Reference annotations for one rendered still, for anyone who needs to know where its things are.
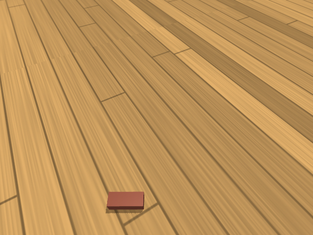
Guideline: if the carton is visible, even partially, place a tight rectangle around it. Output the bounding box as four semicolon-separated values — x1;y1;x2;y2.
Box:
107;192;144;210

